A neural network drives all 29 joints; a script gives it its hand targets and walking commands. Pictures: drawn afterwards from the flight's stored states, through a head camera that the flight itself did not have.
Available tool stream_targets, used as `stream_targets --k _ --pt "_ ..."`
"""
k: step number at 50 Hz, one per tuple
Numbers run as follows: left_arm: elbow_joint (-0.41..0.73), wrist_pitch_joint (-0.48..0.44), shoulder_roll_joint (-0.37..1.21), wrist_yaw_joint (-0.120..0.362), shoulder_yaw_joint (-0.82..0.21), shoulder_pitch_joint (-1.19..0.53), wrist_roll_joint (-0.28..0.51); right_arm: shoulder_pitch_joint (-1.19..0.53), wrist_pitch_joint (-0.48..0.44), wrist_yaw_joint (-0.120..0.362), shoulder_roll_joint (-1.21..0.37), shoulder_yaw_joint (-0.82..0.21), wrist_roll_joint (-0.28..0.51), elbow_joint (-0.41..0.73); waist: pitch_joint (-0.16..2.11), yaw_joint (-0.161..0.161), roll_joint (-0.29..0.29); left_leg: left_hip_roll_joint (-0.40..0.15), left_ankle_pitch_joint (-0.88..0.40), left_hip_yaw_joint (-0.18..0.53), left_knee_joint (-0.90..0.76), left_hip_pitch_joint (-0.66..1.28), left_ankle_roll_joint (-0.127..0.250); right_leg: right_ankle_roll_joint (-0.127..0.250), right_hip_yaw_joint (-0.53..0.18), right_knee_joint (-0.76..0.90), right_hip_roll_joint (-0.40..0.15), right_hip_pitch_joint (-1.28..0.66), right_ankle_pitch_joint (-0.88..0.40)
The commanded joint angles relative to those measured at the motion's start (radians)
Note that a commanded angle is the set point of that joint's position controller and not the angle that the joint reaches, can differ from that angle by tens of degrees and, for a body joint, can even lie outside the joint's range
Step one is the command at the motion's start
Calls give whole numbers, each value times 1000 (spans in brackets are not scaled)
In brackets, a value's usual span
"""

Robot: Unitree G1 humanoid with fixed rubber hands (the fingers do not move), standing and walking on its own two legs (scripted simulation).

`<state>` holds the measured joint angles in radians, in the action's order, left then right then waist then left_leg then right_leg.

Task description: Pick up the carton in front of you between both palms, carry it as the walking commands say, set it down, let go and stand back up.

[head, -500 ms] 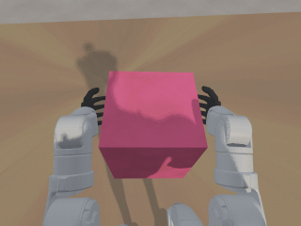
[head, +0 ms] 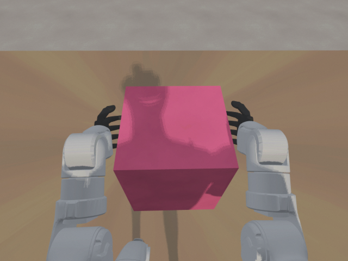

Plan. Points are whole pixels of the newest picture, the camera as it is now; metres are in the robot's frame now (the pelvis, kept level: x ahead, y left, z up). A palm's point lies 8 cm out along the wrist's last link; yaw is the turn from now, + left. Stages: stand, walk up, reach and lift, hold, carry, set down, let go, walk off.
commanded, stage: carry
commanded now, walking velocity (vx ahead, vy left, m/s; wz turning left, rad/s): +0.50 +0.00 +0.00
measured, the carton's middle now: (173, 153) +0.36 +0.02 +0.01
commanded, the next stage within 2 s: none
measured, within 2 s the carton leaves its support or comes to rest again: neither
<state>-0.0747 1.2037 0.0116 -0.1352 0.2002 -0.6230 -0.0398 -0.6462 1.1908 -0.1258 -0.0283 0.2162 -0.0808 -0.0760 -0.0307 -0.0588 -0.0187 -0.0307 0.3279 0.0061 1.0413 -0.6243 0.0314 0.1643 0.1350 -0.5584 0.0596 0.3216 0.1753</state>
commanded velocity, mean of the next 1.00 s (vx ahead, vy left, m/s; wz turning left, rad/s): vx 0.50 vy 0.00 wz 0.00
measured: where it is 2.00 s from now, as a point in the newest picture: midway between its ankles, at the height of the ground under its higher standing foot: (174, 120)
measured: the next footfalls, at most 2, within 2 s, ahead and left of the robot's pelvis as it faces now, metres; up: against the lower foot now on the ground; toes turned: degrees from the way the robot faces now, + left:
left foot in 0.24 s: +0.33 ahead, +0.07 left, -0.05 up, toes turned +1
right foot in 0.76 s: +0.64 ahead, -0.04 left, -0.10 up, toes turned -3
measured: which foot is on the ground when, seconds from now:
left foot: up 0.00-0.22, down 0.24-0.76, up 0.78-1.00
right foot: down 0.00-0.26, up 0.28-0.74, down 0.76-1.00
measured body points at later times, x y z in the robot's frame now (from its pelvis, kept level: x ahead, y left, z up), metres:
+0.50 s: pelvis +0.31 +0.04 -0.05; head +0.37 +0.04 +0.39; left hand +0.70 +0.15 +0.02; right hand +0.67 -0.15 +0.03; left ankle +0.29 +0.07 -0.78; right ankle +0.34 -0.12 -0.71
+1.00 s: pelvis +0.62 -0.01 -0.10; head +0.66 -0.02 +0.35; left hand +0.97 +0.16 -0.02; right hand +1.00 -0.14 -0.02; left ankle +0.65 +0.15 -0.76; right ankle +0.60 -0.04 -0.83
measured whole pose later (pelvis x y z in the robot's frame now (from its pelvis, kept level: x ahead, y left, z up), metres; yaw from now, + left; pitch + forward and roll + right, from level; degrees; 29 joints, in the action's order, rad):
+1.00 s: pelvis +0.62 -0.01 -0.10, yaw +0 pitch +5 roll +2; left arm -0.11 1.18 0.00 -0.14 0.18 -0.60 -0.03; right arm -0.61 1.18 -0.12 -0.03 0.20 -0.07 -0.09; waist 0.00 -0.06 -0.01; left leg -0.03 0.33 0.02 1.06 -0.66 0.03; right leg 0.15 0.11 -0.58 0.07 0.35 0.17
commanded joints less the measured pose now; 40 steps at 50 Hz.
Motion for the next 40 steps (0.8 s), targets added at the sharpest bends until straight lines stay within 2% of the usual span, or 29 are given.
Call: stream_targets --k 1,5,8,9,10,11,12,13,14,15,16,17,18,20,21,24,26,30,33,34,35,36,37,38,39,40 --pt "189 -48 1136 276 -693 -811 506 -631 -40 187 -1094 -662 388 95 517 -12 -90 20 -159 -53 -103 -109 0 -10 -269 72 -255 -491 -824" --pt "214 -52 1104 275 -704 -777 496 -635 -43 175 -1054 -689 376 145 487 -48 -72 80 -387 -131 -385 -58 10 -27 -173 21 -157 -527 -836" --pt "171 -46 1065 273 -697 -707 474 -590 -27 182 -1006 -682 358 128 461 -60 -81 111 -554 -159 -586 85 32 -31 -139 -62 -134 -487 -722" --pt "143 -44 1055 273 -698 -683 468 -572 -21 186 -990 -674 351 111 464 -42 -88 108 -593 -155 -627 164 46 -40 -132 -122 -139 -458 -703" --pt "117 -42 1049 275 -698 -676 464 -559 -17 191 -974 -661 343 90 478 -5 -88 99 -620 -154 -662 272 56 -58 -113 -209 -143 -418 -693" --pt "92 -42 1045 278 -696 -684 463 -544 -14 197 -963 -645 336 67 496 55 -71 69 -679 -148 -720 427 63 -82 -68 -346 -137 -338 -635" --pt "69 -42 1040 281 -689 -691 460 -538 -10 205 -941 -624 333 48 510 91 -11 -32 -850 -62 -663 611 62 -94 -45 -511 -100 -160 -368" --pt "44 -36 1043 282 -676 -721 458 -534 -6 213 -935 -599 335 0 557 101 176 -229 -1282 156 -458 860 101 -114 -48 -675 -20 108 293" --pt "5 -24 1065 278 -654 -735 452 -557 -7 215 -896 -589 326 -40 655 128 311 -407 -1137 483 -428 1106 336 -166 -149 -963 47 405 521" --pt "19 -23 1045 271 -646 -733 446 -544 -8 223 -943 -603 352 -51 690 131 220 -384 -686 541 -495 1066 360 -133 -188 -1004 1 470 470" --pt "47 -27 1057 264 -648 -778 442 -598 -13 233 -998 -620 384 -9 611 131 139 -309 -445 487 -562 930 306 -113 -183 -922 -36 502 392" --pt "65 -33 1082 256 -642 -809 432 -685 -13 243 -1056 -644 428 36 548 114 39 -264 -402 426 -592 810 255 -113 -184 -823 -65 481 318" --pt "85 -39 1093 244 -628 -811 424 -751 -15 250 -1102 -673 474 72 518 100 14 -254 -432 384 -600 712 230 -117 -180 -759 -80 434 276" --pt "107 -48 1106 222 -617 -784 402 -800 -22 257 -1149 -700 531 116 504 87 53 -219 -453 322 -626 617 184 -133 -158 -651 -89 358 240" --pt "114 -53 1109 213 -617 -764 390 -795 -26 259 -1158 -704 542 122 509 88 76 -210 -522 295 -616 625 172 -139 -146 -611 -90 360 223" --pt "128 -68 1097 191 -628 -707 359 -741 -36 264 -1155 -704 545 123 528 118 118 -189 -809 213 -561 722 146 -140 -114 -507 -90 427 113" --pt "149 -75 1082 183 -643 -695 346 -716 -43 267 -1142 -710 539 129 529 135 124 -162 -917 165 -543 770 132 -132 -90 -427 -80 451 20" --pt "196 -74 1038 177 -673 -696 334 -688 -47 267 -1097 -727 532 152 491 161 116 -88 -959 91 -502 821 117 -118 -28 -164 -29 421 -180" --pt "168 -57 995 184 -670 -647 320 -617 -40 264 -1063 -719 507 104 463 174 117 -53 -880 45 -436 800 105 -98 8 57 13 288 -340" --pt "149 -51 982 189 -662 -631 315 -601 -37 265 -1055 -715 499 79 458 163 121 -51 -859 32 -390 764 95 -84 5 116 18 199 -386" --pt "127 -46 967 194 -649 -617 308 -592 -35 267 -1048 -710 493 52 460 137 125 -55 -867 16 -323 723 79 -71 6 157 20 93 -414" --pt "101 -42 955 200 -632 -605 301 -594 -34 269 -1044 -704 492 24 475 89 112 -48 -840 -22 -215 662 55 -63 6 216 6 -48 -472" --pt "76 -38 940 208 -614 -597 297 -602 -34 271 -1040 -696 492 -6 487 34 77 -30 -681 -48 -70 525 37 -60 -34 214 -61 -235 -547" --pt "39 -33 930 217 -593 -587 301 -619 -34 274 -1037 -681 483 -30 517 27 -41 10 -172 -71 99 292 32 -60 -191 35 -235 -449 -920" --pt "13 -33 895 220 -574 -611 288 -618 -21 273 -1062 -671 479 -63 615 13 -234 134 322 -28 338 -23 -27 132 -555 -69 -449 -734 -1100" --pt "-19 -31 921 227 -568 -596 308 -634 -16 269 -1048 -653 476 -73 655 -5 -199 107 343 33 441 -123 -8 193 -640 -42 -466 -765 -834"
